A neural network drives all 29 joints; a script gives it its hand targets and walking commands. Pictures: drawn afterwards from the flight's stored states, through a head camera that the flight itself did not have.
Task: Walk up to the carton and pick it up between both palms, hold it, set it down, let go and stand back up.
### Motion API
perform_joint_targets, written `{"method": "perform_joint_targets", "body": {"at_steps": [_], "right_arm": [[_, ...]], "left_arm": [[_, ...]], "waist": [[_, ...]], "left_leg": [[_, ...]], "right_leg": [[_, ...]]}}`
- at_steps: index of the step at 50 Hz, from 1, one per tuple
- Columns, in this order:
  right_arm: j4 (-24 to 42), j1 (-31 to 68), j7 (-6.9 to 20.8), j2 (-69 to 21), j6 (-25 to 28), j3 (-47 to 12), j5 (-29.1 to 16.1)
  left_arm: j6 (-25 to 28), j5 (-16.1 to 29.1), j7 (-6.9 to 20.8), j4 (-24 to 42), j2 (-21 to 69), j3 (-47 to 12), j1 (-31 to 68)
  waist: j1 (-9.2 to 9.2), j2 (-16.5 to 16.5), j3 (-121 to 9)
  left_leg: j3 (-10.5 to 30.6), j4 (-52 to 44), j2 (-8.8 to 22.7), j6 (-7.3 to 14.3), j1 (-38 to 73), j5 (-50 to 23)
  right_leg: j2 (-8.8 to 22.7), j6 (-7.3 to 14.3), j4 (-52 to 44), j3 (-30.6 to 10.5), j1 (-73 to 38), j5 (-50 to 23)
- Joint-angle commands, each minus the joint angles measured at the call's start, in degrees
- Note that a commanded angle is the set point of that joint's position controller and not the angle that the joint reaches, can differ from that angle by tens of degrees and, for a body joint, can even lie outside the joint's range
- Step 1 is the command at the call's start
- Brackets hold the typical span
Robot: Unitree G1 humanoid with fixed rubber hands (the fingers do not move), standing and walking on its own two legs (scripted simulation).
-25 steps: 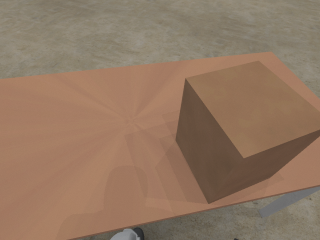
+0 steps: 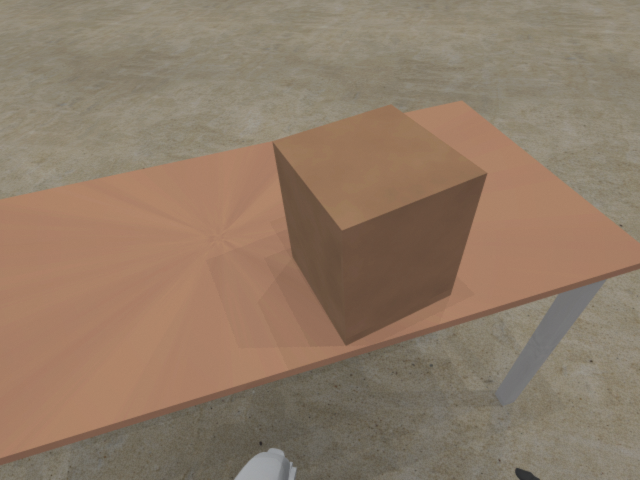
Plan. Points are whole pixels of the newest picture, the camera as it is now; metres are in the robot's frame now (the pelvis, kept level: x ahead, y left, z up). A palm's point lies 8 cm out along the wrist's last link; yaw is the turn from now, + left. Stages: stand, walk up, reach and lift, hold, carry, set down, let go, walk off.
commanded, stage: walk up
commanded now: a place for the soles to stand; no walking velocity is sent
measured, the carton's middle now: (368, 224) +0.49 -0.04 +0.06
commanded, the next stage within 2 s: none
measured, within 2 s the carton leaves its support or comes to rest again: neither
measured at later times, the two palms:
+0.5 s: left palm out of the picture -0.08 +0.31 -0.14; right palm out of the picture -0.10 -0.22 -0.12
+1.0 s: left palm out of the picture -0.11 +0.28 -0.10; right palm out of the picture -0.20 -0.23 -0.12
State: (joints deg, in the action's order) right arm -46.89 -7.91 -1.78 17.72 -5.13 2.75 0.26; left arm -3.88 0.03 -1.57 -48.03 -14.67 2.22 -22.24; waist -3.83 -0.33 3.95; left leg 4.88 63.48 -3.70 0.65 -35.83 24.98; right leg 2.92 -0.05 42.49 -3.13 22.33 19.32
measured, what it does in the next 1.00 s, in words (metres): walks backwards: left foot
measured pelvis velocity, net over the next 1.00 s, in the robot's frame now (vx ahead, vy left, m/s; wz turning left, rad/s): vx -0.15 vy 0.03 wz -0.04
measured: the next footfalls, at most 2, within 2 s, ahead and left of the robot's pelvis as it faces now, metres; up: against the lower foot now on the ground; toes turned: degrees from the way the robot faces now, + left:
left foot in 0.44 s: -0.03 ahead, +0.13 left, -0.01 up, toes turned +8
right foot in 1.02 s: -0.13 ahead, -0.05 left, -0.02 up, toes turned -9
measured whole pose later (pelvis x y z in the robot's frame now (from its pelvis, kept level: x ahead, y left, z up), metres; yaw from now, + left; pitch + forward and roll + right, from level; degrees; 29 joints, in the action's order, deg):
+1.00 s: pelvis -0.15 +0.03 +0.02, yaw -2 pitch -4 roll +1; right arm -52.8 -27.2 -1.6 15.3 -2.3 1.7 2.6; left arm -1.3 -2.2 1.2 -48.8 -12.3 1.5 -21.7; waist 0.9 -0.3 -1.4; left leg -9.1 31.8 1.3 3.3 -16.2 25.1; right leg -0.1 1.5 38.7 6.3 13.6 25.3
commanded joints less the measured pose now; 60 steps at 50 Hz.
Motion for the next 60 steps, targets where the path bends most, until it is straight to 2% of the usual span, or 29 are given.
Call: {"method": "perform_joint_targets", "body": {"at_steps": [1,2,3,6,8,11,13,15,17,18,19,20,21,22,23,25,27,31,37,41,44,46,48,49,50,51,52,54,60], "right_arm": [[-4.4,-13.6,1.3,3.8,2.2,0.2,2.0],[-3.8,-11.8,1.4,4.2,2.1,-0.1,2.1],[-2.8,-9.5,1.3,3.8,2.4,-0.2,2.0],[-1.8,-8.0,1.9,4.9,2.9,-0.9,3.2],[-1.8,-7.7,2.7,5.1,2.7,-0.7,3.2],[-1.7,-9.0,3.6,2.9,3.0,-1.2,3.3],[-2.2,-14.4,3.9,1.8,3.4,-1.1,2.6],[-3.5,-21.8,4.1,1.5,3.6,-0.9,2.5],[-6.7,-32.7,3.4,0.2,3.8,-0.1,1.5],[-8.0,-37.3,3.1,-0.2,3.9,-0.3,1.7],[-8.0,-38.2,2.4,0.2,3.9,0.0,1.1],[-5.7,-32.7,1.5,3.6,4.1,0.2,0.8],[-2.3,-21.5,0.5,6.2,3.8,-0.1,0.7],[0.7,-13.7,-0.3,5.6,4.1,-0.2,0.3],[1.6,-11.3,-0.8,9.7,4.7,1.3,0.5],[2.3,-9.1,0.0,10.1,5.3,1.5,0.0],[1.2,-11.2,0.6,5.9,5.6,0.2,0.1],[-2.5,-19.7,0.0,2.9,6.5,-0.1,1.6],[-5.0,-27.4,-0.3,2.5,7.3,0.5,1.8],[-4.3,-23.9,-0.2,4.0,6.3,0.6,1.8],[-2.1,-15.9,-0.1,5.8,4.5,0.7,2.0],[-1.1,-12.2,-0.1,5.2,3.3,0.3,2.4],[-0.4,-11.0,0.5,1.3,2.4,-1.6,2.5],[1.6,-9.7,1.4,-2.4,2.3,-2.8,2.3],[2.3,-12.3,2.1,-3.9,2.1,-3.2,2.2],[1.4,-16.0,2.8,-1.8,2.1,-2.9,3.3],[-1.3,-20.1,3.6,-2.9,2.5,-2.6,3.2],[-1.6,-20.2,3.8,1.5,3.1,-1.2,3.3],[-3.8,-18.0,4.1,0.3,3.9,-0.2,2.8]], "left_arm": [[4.0,-0.1,0.4,5.6,-5.6,1.5,5.3],[4.6,-0.5,0.3,4.7,-4.8,1.4,2.8],[4.9,-0.9,-0.1,3.5,-4.7,1.3,-1.5],[6.0,-2.8,-1.3,1.3,-6.3,2.4,-10.2],[6.2,-2.7,-1.8,0.6,-7.2,2.9,-10.7],[5.8,-2.3,-1.8,1.0,-8.2,2.8,-7.9],[5.2,-2.8,-1.4,1.5,-9.3,2.5,-1.0],[4.2,-2.7,-1.1,2.8,-9.6,2.7,6.2],[2.8,-2.5,-0.8,4.2,-9.4,2.5,13.4],[2.2,-2.6,-0.3,5.0,-6.3,1.2,14.6],[1.8,-2.1,0.0,5.5,-1.6,-0.5,15.3],[1.5,-1.9,0.1,5.8,1.3,-1.2,12.6],[1.1,-1.9,0.4,4.7,-0.2,-1.2,6.0],[1.2,-2.7,1.3,2.8,-2.2,-0.4,1.6],[1.5,-2.0,1.9,1.9,-2.7,-0.1,-2.1],[2.1,-3.1,2.0,0.4,-5.9,0.8,-4.5],[2.0,-3.1,2.4,-1.2,-7.2,1.5,-3.7],[2.7,-4.1,3.1,-2.8,-6.0,1.5,-3.7],[3.7,-3.0,3.4,1.3,-2.1,0.2,3.4],[2.6,-3.1,3.0,2.1,-2.6,0.0,2.2],[2.0,-2.2,3.1,1.1,-2.7,0.4,-3.4],[2.6,-2.2,2.5,-1.3,-1.9,0.9,-11.9],[2.9,-2.4,1.6,-4.0,-0.4,1.1,-18.1],[3.3,-2.6,0.5,-3.3,-3.9,1.6,-21.2],[3.6,-1.8,-0.7,-2.5,-6.0,0.8,-14.3],[4.2,-0.6,-2.0,-1.4,-6.3,0.0,-9.9],[4.9,-0.5,-2.1,-0.1,-3.2,-0.9,-3.4],[6.3,0.0,-1.9,1.0,-6.4,0.1,-4.0],[8.0,-1.4,-0.9,-3.5,-1.6,-0.9,-9.9]], "waist": [[5.82,10.1,-6.6],[4.45,6.8,-7.2],[2.24,9.8,-6.8],[-1.71,7.8,-9.9],[-2.31,7.3,-7.4],[-1.54,10.8,-4.0],[2.84,14.4,-0.5],[7.97,12.8,1.0],[14.74,7.5,1.2],[16.67,1.8,2.1],[17.44,-9.6,2.7],[14.13,-15.0,4.9],[7.22,-6.8,11.4],[3.00,-2.1,13.4],[1.30,-7.6,10.4],[0.63,-12.0,6.1],[0.72,-8.3,8.2],[2.40,0.3,6.8],[8.66,-6.1,-6.5],[7.94,-11.0,-6.9],[3.02,-12.6,0.3],[-1.94,-6.3,3.5],[-5.15,3.3,9.3],[-7.40,15.2,10.3],[-1.95,15.8,16.5],[1.59,7.4,21.1],[6.14,4.6,18.2],[4.40,9.2,8.6],[4.34,4.3,11.1]], "left_leg": [[-1.0,6.1,-1.3,-2.2,1.7,-4.0],[0.4,4.0,-0.5,-3.1,-1.4,-4.3],[1.0,0.0,0.5,-3.8,-4.1,-3.2],[1.7,-5.8,2.4,-4.8,-9.6,0.8],[-1.3,-6.7,2.6,-4.9,-8.7,1.3],[-3.3,-12.9,3.1,-4.1,-1.5,5.3],[-7.7,-17.7,2.6,-3.3,11.0,7.4],[-12.4,-21.2,1.2,-1.4,28.3,5.6],[-16.3,-29.1,-0.5,0.1,45.3,-5.4],[-16.7,-31.9,-1.4,1.3,48.4,-5.7],[-7.3,-36.4,5.7,2.7,39.7,2.1],[16.6,-45.2,20.9,5.8,23.0,22.2],[27.1,-56.6,27.7,6.5,10.3,38.0],[22.4,-57.4,25.7,3.3,9.5,36.6],[20.6,-60.2,25.2,1.8,9.9,37.8],[16.0,-64.0,22.1,-1.6,2.1,38.4],[10.1,-63.0,18.7,-2.9,2.1,32.1],[6.3,-57.4,18.4,2.2,23.4,21.5],[-0.2,-50.3,15.7,5.4,46.9,5.4],[1.4,-52.0,18.0,7.7,34.1,16.4],[0.8,-54.4,17.9,6.3,11.6,22.9],[-2.1,-48.8,15.9,4.7,-5.7,29.3],[-8.3,-32.1,8.2,0.7,-17.5,28.1],[-13.2,-8.7,0.8,-2.3,-18.8,20.4],[-4.1,3.3,3.6,-0.9,-19.6,10.9],[-0.2,4.6,5.5,-1.6,-18.0,4.0],[1.9,3.4,5.0,-2.0,-13.9,-5.7],[-1.5,3.7,4.5,-2.3,-10.4,-7.7],[-0.2,3.6,3.4,-1.6,-8.6,-18.8]], "right_leg": [[5.6,-3.2,-28.1,-14.3,-5.4,24.4],[7.9,-2.0,-27.2,-17.6,-11.4,24.4],[8.8,-0.9,-26.7,-18.9,-17.1,23.2],[12.9,4.3,-25.0,-23.6,-32.4,22.0],[13.8,3.6,-27.6,-24.1,-30.2,23.5],[11.5,6.1,-29.2,-20.9,-20.8,23.7],[7.7,7.1,-29.6,-13.9,-6.5,22.0],[4.4,4.8,-30.7,-10.4,10.9,21.6],[0.4,1.6,-23.8,-6.9,25.7,25.8],[-4.9,-1.2,-13.8,-2.6,30.5,27.9],[-9.9,-1.5,5.4,1.2,29.6,27.3],[-10.2,-1.9,23.6,0.0,26.6,19.8],[-5.7,-2.4,27.8,-4.4,23.9,13.2],[-4.4,-2.8,28.1,-6.1,22.8,5.8],[-4.6,-1.9,25.7,-3.5,20.2,2.2],[-4.9,-1.7,29.1,0.9,8.0,-3.5],[-5.4,-1.8,30.3,1.2,6.4,-3.7],[-5.2,-1.4,24.4,1.9,18.5,-3.4],[-4.3,-2.2,8.2,5.6,19.3,-1.3],[-2.8,-1.5,2.1,7.3,5.5,6.2],[-3.7,0.7,0.1,9.5,-8.2,9.8],[-5.3,2.5,-3.2,12.9,-23.6,4.9],[-3.6,3.0,-7.7,9.0,-27.9,7.9],[11.0,3.8,-19.3,-10.8,-19.9,24.8],[22.1,5.1,-29.5,-30.5,-4.8,42.6],[22.9,2.3,-34.5,-31.6,1.3,47.7],[15.8,-4.1,-30.3,-20.4,-1.8,31.9],[14.5,-4.9,-35.4,-17.9,-6.2,34.1],[11.2,-8.1,-33.9,-4.6,-7.0,18.8]]}}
